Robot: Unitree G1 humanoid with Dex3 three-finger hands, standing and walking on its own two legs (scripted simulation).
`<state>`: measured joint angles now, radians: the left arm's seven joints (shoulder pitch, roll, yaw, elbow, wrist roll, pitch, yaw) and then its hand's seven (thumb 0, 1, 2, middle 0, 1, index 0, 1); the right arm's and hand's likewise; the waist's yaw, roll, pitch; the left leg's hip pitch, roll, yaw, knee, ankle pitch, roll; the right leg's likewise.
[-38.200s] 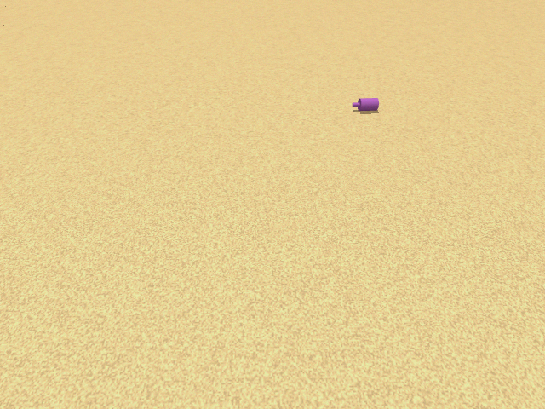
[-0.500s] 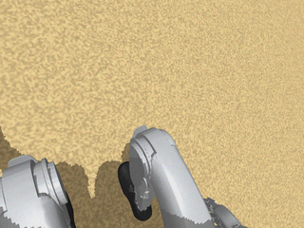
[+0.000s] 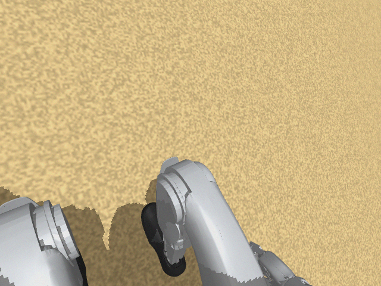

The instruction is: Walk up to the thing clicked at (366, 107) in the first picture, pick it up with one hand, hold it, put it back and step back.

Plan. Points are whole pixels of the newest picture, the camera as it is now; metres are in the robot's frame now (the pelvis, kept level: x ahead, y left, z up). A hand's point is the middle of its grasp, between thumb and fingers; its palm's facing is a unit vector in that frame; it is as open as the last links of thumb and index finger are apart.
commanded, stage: open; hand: left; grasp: from above
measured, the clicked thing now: out of the picture +0.44 +0.39 -0.27
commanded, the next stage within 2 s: withdraw in 0.94 s
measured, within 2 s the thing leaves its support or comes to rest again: rests again in 0.36 s
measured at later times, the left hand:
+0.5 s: hand out of the picture +0.44 +0.36 -0.23, palm faces -0.45 -0.14 -0.88, open 12.0 cm
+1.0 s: hand out of the picture +0.44 +0.36 -0.22, palm faces -0.45 -0.14 -0.88, open 13.7 cm
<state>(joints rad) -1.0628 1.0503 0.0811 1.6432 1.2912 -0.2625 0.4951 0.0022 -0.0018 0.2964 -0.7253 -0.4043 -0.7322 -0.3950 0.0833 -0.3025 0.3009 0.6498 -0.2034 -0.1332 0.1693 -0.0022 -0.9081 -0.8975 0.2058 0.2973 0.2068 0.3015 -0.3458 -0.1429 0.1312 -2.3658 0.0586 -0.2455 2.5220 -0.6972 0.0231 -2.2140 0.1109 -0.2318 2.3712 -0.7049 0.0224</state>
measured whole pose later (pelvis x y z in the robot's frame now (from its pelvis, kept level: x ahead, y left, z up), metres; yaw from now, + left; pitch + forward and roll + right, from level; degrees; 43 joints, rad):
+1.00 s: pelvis -0.01 +0.00 +0.00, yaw +0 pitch +27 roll -15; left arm -1.08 1.08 0.05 1.64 1.28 -0.27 0.48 0.01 -0.43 0.92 -0.11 -1.02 -0.12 -1.00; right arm 0.09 -0.32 0.33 0.63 -0.21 -0.14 0.17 0.00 -0.90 -0.90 0.21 0.30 0.21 0.30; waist -0.35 -0.15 0.14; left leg -2.36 0.06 -0.26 2.52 -0.68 0.02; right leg -2.20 0.12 -0.24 2.36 -0.68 0.03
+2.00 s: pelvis -0.02 -0.01 +0.03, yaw +5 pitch +31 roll -11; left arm -1.05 0.90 0.04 1.39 1.27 -0.26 0.29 0.01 -0.48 0.97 -0.10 -0.98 -0.10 -0.98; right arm 0.15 -0.31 0.18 0.66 -0.12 0.03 0.10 0.00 -0.90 -0.89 0.20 0.30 0.20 0.30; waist -0.28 -0.06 0.01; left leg -2.34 0.03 -0.16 2.37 -0.60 0.03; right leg -2.20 0.07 -0.16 2.29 -0.66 0.01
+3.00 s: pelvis +0.02 +0.00 +0.30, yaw +15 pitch +23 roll -5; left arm 0.05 0.36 0.04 0.26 0.11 0.28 0.06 0.02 0.89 0.89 -0.21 -0.30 -0.21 -0.30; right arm 0.13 -0.21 0.05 0.56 0.05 -0.09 -0.06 0.01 -0.91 -0.90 0.21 0.30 0.21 0.30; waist -0.07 0.03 -0.19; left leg -1.35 0.02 -0.08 1.50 -0.56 0.01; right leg -1.25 0.04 -0.07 1.44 -0.60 0.00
